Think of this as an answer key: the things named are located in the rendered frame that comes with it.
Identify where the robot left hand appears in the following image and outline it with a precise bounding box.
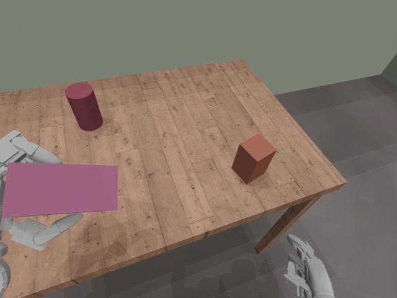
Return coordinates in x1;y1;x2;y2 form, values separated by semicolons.
0;130;83;251

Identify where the sponge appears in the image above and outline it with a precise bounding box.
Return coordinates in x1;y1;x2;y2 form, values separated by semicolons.
1;162;118;218

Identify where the robot right hand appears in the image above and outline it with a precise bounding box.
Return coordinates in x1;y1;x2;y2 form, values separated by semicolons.
284;234;334;298

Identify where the table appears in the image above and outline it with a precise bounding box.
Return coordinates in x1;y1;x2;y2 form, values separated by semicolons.
0;59;347;298

